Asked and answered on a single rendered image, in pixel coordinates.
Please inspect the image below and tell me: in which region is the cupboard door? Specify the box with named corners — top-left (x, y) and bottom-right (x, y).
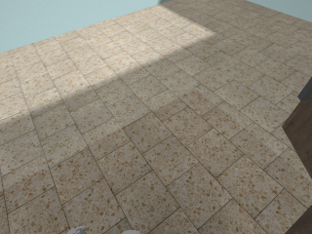
top-left (282, 98), bottom-right (312, 179)

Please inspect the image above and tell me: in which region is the handle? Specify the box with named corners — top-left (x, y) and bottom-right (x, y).
top-left (297, 77), bottom-right (312, 101)

